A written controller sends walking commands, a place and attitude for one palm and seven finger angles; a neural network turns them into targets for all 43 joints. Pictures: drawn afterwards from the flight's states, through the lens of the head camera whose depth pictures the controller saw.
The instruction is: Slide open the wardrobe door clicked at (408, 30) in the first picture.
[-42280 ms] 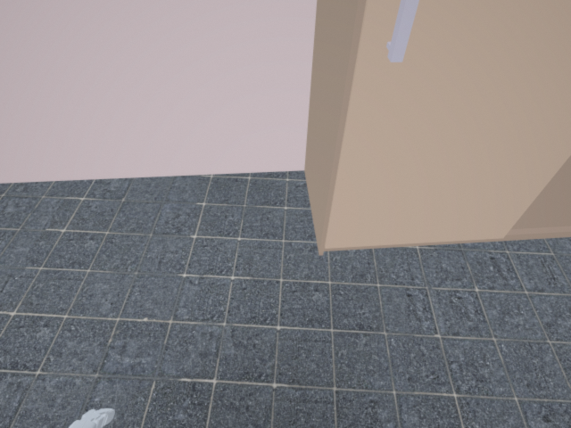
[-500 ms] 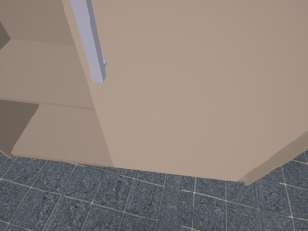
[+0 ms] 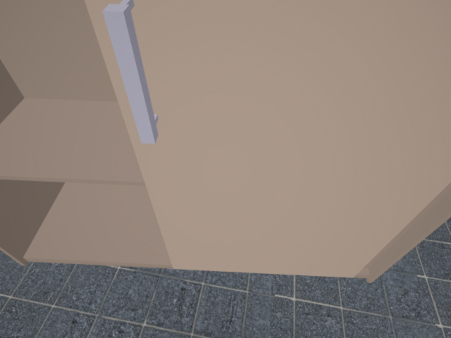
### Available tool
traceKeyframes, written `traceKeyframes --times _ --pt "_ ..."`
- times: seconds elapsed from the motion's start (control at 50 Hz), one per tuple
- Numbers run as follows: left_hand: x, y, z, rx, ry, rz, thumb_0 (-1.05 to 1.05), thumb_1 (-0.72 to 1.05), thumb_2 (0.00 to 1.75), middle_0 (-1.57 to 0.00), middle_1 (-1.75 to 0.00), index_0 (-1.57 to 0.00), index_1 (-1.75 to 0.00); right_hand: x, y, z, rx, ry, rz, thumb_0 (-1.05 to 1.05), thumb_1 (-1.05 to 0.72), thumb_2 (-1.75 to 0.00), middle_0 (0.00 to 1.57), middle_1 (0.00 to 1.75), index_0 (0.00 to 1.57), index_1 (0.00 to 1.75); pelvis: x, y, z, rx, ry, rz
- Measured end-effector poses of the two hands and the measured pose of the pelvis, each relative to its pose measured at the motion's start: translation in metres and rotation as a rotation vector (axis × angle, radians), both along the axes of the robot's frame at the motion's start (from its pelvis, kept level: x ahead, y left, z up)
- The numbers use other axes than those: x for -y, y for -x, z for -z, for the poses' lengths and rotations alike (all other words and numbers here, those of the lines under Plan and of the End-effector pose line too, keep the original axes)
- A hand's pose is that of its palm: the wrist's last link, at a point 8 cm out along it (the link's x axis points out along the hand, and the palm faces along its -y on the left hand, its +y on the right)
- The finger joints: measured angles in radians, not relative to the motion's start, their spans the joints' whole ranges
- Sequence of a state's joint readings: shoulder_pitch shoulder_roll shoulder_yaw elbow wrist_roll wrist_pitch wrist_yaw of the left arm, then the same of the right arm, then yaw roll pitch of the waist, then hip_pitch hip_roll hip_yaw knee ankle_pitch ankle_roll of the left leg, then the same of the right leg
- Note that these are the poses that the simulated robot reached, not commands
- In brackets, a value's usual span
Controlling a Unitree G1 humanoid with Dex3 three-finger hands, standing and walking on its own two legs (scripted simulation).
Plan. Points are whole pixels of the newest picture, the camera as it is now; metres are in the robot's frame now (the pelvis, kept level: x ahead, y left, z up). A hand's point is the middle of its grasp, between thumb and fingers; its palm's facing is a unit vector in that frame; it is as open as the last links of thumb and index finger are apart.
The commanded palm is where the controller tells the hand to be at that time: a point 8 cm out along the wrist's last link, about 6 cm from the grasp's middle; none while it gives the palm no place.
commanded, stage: let the arm hang, fingers relaxed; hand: left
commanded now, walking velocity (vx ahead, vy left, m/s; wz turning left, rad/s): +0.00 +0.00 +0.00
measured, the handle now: (140, 78) +0.48 +0.18 +0.23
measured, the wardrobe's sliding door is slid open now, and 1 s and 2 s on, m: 0.68 0.68 0.68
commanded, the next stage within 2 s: look to check the result in 0.20 s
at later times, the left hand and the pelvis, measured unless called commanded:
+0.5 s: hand out of the picture -0.05 +0.16 -0.18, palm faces +0.03 -0.99 -0.16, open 7.4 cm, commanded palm none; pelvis -0.02 +0.01 +0.00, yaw +0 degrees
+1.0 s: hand out of the picture +0.00 +0.19 -0.17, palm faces +0.01 -0.97 -0.22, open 7.4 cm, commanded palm none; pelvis -0.03 +0.00 +0.00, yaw +0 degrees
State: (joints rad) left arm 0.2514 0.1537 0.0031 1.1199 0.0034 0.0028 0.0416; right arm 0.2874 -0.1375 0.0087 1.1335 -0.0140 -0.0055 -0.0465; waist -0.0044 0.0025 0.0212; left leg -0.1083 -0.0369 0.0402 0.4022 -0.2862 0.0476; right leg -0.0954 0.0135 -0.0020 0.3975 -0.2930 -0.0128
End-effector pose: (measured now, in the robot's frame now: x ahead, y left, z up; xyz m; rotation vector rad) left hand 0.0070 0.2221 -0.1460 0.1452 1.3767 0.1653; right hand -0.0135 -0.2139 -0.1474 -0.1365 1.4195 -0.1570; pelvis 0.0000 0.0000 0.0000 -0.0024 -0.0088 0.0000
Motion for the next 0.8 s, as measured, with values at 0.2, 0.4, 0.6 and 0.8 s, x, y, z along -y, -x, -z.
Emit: traceKeyframes --times 0.2,0.4,0.6,0.8 --pt "0.006 0.031 0.001 -0.059 0.027 -0.009 0.01 0.91 0.9 -0.2 -0.3 -0.2 -0.3 -0.01 0.021 0.0 -0.031 -0.014 0.011 0.0 -0.91 -0.9 0.2 0.3 0.2 0.3 -0.004 0.011 -0.001 0.007 0.001 0.004" --pt "0.012 0.055 0.003 -0.109 0.046 -0.022 0.0 0.91 0.9 -0.2 -0.3 -0.2 -0.3 -0.012 0.033 -0.001 -0.047 -0.01 0.015 0.0 -0.91 -0.9 0.2 0.3 0.2 0.3 -0.006 0.019 -0.001 0.007 0.002 0.005" --pt "0.006 0.054 0.003 -0.095 0.036 -0.019 0.0 0.91 0.9 -0.2 -0.3 -0.2 -0.3 -0.008 0.03 -0.002 -0.03 0.001 0.011 0.0 -0.91 -0.9 0.2 0.3 0.2 0.3 -0.006 0.023 -0.001 0.009 0.001 0.002" --pt "-0.006 0.034 -0.001 -0.04 0.003 0.001 0.0 0.91 0.9 -0.2 -0.3 -0.2 -0.3 0.003 0.017 -0.003 0.007 0.015 -0.004 0.0 -0.91 -0.9 0.2 0.3 0.2 0.3 -0.005 0.026 -0.002 0.011 0.0 0.001"
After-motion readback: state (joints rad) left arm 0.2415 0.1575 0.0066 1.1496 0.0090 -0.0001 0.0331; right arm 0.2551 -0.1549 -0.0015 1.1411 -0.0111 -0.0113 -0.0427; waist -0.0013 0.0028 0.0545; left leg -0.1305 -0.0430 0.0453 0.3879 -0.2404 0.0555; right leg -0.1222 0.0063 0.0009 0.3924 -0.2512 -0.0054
